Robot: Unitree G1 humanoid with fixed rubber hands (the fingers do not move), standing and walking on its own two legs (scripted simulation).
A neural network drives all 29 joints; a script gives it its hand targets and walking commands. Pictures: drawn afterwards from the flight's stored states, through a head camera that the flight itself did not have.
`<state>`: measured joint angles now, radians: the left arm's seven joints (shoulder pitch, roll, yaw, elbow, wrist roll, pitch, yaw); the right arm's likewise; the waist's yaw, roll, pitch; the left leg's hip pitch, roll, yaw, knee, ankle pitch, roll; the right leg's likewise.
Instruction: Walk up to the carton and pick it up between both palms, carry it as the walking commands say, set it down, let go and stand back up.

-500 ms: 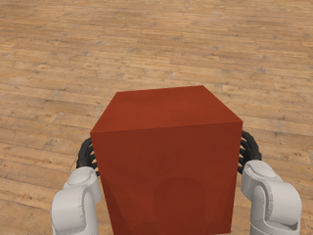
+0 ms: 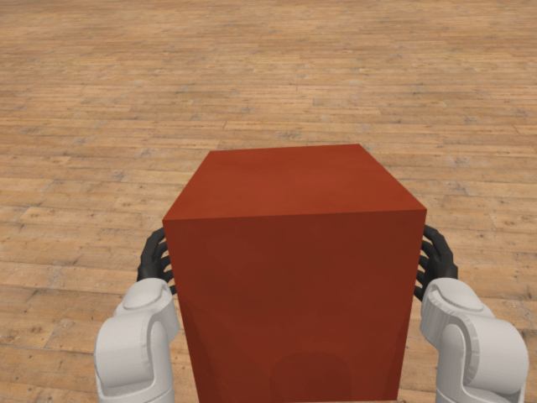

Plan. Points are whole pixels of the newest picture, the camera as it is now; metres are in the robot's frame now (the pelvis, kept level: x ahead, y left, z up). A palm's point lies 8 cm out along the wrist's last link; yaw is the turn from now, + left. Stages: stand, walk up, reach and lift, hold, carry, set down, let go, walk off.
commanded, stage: carry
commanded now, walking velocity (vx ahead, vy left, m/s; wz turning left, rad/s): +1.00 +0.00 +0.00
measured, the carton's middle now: (289, 257) +0.36 -0.02 +0.05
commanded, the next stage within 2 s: none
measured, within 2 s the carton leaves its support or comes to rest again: neither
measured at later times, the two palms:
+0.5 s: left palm (170, 133) +0.69 +0.22 +0.10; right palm (324, 122) +0.67 -0.13 +0.10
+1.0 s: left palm (185, 66) +1.10 +0.24 +0.09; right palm (293, 55) +1.13 -0.11 +0.09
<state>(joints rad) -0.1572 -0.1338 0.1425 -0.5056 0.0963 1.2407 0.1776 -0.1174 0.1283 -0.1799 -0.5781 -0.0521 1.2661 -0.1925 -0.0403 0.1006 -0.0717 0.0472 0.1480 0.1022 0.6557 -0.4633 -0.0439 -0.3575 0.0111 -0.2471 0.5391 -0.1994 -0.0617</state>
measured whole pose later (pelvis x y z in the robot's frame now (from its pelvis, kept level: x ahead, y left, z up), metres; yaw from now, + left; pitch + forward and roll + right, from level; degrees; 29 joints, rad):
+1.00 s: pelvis +0.85 +0.04 +0.00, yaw +2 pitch +2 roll +2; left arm -0.13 -0.13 0.21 -0.59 0.09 1.27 0.17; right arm -0.16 0.13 -0.11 -0.53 -0.06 1.24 -0.20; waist 0.02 -0.04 0.05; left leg -0.42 0.01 0.21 0.61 -0.22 0.07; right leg -0.08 -0.11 -0.11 0.87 -0.50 0.04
